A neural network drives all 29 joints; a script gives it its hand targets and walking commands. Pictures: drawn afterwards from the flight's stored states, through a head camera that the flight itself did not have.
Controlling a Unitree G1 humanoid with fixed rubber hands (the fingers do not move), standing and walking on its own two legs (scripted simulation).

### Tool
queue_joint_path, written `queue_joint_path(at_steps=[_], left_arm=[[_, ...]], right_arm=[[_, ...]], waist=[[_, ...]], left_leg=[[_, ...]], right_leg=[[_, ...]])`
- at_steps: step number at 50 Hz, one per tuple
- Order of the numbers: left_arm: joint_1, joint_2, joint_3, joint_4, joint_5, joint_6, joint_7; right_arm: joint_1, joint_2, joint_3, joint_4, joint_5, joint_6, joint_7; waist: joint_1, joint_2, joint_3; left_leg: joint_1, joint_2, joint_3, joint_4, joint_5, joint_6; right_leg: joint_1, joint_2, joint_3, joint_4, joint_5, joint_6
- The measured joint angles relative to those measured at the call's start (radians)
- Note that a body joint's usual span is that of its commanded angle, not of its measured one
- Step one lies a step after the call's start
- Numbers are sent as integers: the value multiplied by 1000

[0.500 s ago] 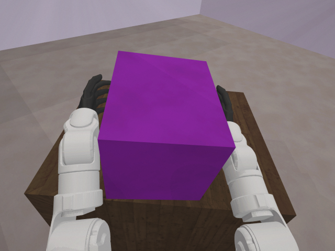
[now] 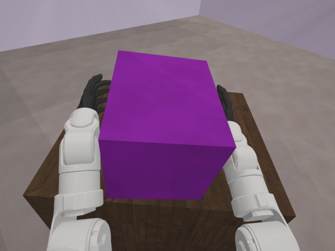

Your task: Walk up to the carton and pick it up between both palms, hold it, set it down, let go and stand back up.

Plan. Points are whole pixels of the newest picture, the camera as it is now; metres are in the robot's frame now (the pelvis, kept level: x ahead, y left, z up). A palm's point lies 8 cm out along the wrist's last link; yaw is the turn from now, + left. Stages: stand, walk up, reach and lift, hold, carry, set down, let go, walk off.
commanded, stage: hold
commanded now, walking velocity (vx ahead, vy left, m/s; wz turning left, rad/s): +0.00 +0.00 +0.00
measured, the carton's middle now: (159, 125) +0.35 +0.00 +0.17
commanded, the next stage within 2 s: none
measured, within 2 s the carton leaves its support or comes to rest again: neither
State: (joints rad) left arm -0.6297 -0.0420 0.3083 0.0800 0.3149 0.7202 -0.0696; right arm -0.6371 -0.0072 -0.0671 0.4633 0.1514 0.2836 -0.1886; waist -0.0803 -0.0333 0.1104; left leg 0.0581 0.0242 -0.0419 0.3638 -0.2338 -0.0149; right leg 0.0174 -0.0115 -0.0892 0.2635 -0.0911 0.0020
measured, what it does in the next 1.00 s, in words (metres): stands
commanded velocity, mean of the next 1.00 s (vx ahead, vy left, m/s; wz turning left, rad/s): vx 0.00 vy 0.00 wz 0.00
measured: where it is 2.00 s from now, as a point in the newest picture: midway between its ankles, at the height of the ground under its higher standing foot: outside the picture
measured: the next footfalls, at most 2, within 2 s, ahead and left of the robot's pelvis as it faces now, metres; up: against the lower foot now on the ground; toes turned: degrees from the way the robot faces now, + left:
none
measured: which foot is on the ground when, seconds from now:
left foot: down 0.00-1.00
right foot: down 0.00-1.00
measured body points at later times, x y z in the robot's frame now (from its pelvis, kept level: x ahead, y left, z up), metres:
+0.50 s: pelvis +0.00 +0.01 +0.00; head -0.03 +0.03 +0.45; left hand +0.38 +0.15 +0.20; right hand +0.37 -0.15 +0.18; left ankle -0.01 +0.13 -0.75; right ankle +0.05 -0.12 -0.75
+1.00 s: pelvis +0.00 +0.00 +0.00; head -0.03 +0.03 +0.45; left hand +0.38 +0.15 +0.20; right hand +0.37 -0.15 +0.18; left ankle -0.01 +0.13 -0.75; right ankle +0.05 -0.12 -0.75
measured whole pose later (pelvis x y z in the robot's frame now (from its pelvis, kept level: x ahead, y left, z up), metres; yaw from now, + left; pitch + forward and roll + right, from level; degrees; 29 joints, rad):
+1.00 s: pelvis +0.00 +0.00 +0.00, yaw +0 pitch -10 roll -1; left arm -0.62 -0.04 0.30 0.08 0.30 0.71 -0.06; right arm -0.63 0.00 -0.08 0.45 0.14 0.29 -0.18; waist -0.10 -0.05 0.10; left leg 0.05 0.02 -0.03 0.36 -0.23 -0.01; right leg 0.01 -0.02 -0.08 0.27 -0.09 0.01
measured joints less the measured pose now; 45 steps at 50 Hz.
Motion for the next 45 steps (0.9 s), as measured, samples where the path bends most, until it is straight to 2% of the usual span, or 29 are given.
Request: queue_joint_path(at_steps=[6, 21, 45], left_arm=[[13, 9, 0, 2, -24, -15, -2], [6, -2, -10, -1, -1, -6, 6], [11, -4, -8, -1, -7, -10, 11]], right_arm=[[11, 18, -14, -31, -23, 14, -2], [9, 4, -11, -14, -8, 2, 5], [11, 4, -9, -17, -12, 4, 6]], waist=[[-30, -13, -10], [-13, -15, -12], [-21, -12, -9]], left_leg=[[-6, -7, -9, -4, 4, 3], [-13, -9, 15, 2, 1, 11], [-8, -6, 8, -1, 3, 7]], right_leg=[[-3, -7, -9, 2, -3, 3], [-17, -8, 16, 3, 4, 10], [-9, -5, 9, 2, 1, 6]])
